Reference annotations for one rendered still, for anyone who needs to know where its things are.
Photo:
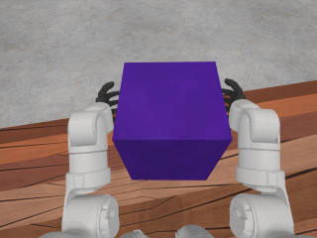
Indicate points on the carton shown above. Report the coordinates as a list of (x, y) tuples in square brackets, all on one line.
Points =
[(171, 121)]

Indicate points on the robot left forearm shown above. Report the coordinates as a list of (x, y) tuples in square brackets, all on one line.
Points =
[(87, 146)]

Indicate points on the robot right thigh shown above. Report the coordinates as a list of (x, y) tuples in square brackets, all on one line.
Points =
[(192, 231)]

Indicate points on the robot left upper arm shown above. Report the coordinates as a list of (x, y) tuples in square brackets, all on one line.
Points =
[(89, 216)]

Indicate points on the left robot hand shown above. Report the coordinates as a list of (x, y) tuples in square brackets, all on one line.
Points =
[(103, 96)]

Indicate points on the robot right upper arm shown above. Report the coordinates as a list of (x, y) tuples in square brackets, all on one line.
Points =
[(255, 215)]

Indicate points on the robot right forearm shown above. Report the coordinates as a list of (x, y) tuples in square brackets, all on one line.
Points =
[(259, 149)]

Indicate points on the right robot hand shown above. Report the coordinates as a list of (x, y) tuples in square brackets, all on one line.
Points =
[(237, 94)]

